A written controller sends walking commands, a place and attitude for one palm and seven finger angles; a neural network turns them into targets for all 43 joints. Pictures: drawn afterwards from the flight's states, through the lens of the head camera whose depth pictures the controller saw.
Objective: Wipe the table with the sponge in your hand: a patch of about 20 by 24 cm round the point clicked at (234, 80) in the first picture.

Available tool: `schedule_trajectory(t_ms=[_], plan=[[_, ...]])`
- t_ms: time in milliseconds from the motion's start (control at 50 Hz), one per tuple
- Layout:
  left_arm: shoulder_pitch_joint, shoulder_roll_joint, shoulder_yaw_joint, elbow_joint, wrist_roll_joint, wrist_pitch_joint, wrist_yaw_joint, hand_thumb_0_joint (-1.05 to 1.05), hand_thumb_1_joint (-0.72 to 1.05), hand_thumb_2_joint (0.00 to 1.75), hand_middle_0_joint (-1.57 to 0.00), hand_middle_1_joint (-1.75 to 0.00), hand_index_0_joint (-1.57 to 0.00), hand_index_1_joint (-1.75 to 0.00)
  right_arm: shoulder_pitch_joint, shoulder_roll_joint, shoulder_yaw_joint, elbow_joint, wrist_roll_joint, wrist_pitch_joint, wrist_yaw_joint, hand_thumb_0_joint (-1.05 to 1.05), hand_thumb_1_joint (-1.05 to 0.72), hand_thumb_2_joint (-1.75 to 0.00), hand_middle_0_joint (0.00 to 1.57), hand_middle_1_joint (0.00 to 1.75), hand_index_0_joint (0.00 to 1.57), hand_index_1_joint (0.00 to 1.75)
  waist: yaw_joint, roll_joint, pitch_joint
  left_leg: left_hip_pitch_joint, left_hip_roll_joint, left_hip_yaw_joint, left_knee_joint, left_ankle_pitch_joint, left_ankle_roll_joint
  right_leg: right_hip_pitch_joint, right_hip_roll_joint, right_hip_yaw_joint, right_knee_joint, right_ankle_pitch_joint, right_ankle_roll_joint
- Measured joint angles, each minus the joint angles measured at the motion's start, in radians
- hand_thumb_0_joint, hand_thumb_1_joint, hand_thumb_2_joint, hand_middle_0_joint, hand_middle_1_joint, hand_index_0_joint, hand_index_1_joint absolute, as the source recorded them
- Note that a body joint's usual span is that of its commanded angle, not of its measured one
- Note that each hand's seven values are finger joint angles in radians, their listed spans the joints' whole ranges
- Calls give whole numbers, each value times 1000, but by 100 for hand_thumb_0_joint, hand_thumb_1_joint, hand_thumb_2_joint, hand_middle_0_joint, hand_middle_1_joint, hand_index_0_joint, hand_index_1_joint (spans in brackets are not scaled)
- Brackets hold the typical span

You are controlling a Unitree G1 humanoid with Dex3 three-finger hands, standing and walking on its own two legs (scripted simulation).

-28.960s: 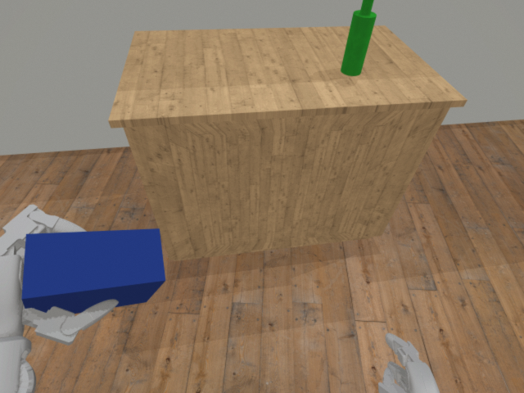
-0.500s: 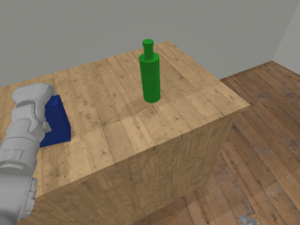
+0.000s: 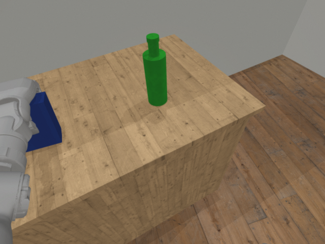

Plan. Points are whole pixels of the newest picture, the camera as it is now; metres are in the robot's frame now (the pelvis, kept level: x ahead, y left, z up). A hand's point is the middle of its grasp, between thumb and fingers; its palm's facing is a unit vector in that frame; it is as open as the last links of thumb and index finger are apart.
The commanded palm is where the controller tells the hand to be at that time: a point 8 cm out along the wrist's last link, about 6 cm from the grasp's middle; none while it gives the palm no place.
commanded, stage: wipe forward along the middle lane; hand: left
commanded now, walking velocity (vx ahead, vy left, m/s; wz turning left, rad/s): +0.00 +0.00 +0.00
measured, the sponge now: (35, 129) +0.40 +0.35 +0.08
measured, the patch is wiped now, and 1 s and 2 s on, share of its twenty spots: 1.00 1.00 1.00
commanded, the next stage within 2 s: slide back across to the first lane in 0.08 s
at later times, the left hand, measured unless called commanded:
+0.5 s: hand (14, 102) +0.44 +0.39 +0.14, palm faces -0.07 -0.03 -1.00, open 10.5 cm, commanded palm +0.41 +0.39 +0.18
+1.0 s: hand out of the picture +0.42 +0.44 +0.13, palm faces -0.04 -0.04 -1.00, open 10.5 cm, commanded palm +0.38 +0.43 +0.18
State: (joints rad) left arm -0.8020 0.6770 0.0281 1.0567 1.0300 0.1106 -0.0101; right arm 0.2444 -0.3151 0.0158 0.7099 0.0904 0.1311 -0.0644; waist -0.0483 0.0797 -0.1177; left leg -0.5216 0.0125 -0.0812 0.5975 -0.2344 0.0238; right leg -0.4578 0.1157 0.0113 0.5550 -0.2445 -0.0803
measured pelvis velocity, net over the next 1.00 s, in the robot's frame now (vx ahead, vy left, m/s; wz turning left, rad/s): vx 0.04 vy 0.07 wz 0.01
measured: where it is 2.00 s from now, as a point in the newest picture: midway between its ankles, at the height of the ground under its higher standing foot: outside the picture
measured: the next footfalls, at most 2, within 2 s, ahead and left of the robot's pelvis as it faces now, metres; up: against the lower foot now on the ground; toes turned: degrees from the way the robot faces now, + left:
none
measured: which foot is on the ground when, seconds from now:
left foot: down 0.00-1.00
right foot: down 0.00-1.00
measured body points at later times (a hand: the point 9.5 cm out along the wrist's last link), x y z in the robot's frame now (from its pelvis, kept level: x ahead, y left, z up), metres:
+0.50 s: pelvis +0.02 +0.04 +0.01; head +0.05 +0.03 +0.46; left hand +0.44 +0.39 +0.19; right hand +0.10 -0.23 -0.12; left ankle +0.04 +0.14 -0.73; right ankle +0.01 -0.07 -0.73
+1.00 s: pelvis +0.04 +0.07 +0.01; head +0.06 +0.07 +0.46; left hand +0.42 +0.44 +0.19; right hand +0.20 -0.18 -0.10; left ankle +0.04 +0.14 -0.73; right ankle +0.01 -0.07 -0.73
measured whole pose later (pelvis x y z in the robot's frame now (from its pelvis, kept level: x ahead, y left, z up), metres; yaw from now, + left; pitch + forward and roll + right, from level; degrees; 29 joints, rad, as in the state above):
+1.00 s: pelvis +0.04 +0.07 +0.01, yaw +0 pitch +7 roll -2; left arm -0.61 0.67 0.08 0.73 1.00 0.18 -0.06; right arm 0.16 -0.28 0.02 0.64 0.08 0.18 -0.02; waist 0.01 0.05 -0.10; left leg -0.38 -0.06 -0.05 0.52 -0.25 0.07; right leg -0.29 0.03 0.04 0.43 -0.26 0.00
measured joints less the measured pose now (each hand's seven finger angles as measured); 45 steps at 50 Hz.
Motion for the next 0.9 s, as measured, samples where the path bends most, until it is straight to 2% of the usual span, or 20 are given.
schedule_trajectory(t_ms=[140, 240, 380, 520, 640, 740, 900], plan=[[-69, 30, -8, 55, 25, 7, -16, 2, -59, 109, -72, -127, -75, -128, 8, 0, 3, -2, -4, -5, -2, 1, -90, -90, 20, 30, 20, 30, -16, -5, 4, -26, -2, 3, 4, 2, -7, -21, -3, 3, -7, 4, 10], [-67, 34, -4, 50, 33, -7, -30, 2, -59, 109, -72, -127, -75, -128, 30, -2, -5, -1, -9, 0, -3, 1, -90, -90, 20, 30, 20, 30, -16, -2, 1, -28, -4, 12, 0, 0, -15, -20, -7, 14, -17, 4, 20], [7, 23, 52, -12, 14, -38, -8, 2, -59, 109, -72, -127, -75, -128, 50, 3, -15, 3, -8, 22, 0, 1, -90, -90, 20, 30, 20, 30, -6, -2, -10, 9, -14, 32, -14, -10, -11, 17, -19, 35, -38, -3, 38], [50, -1, 63, -75, 8, -3, 12, 2, -58, 109, -70, -129, -74, -130, 23, 15, -12, -1, -3, 32, 12, 1, -90, -90, 20, 30, 20, 30, 5, -15, -6, 61, -33, 43, -41, -12, 10, 72, -41, 46, -69, -5, 57], [75, -19, 42, -134, 2, 28, -8, 2, -58, 109, -69, -130, -72, -131, -19, 23, -7, -25, -3, 29, 19, 1, -90, -90, 20, 30, 20, 30, 18, -23, 2, 95, -51, 44, -57, -13, 27, 112, -59, 47, -93, -7, 71], [98, -33, 30, -195, 0, 31, -28, 2, -57, 109, -68, -131, -72, -132, -50, 29, -4, -47, -7, 28, 24, 1, -90, -90, 20, 30, 20, 30, 33, -28, 8, 109, -64, 43, -67, -13, 37, 129, -72, 45, -105, -11, 74], [195, -29, 67, -309, -27, 31, -24, 1, -57, 109, -67, -132, -71, -133, -79, 35, 6, -69, -16, 40, 39, 1, -90, -90, 20, 30, 20, 30, 51, -25, 10, 133, -70, 47, -76, -19, 45, 157, -79, 48, -122, -13, 79]])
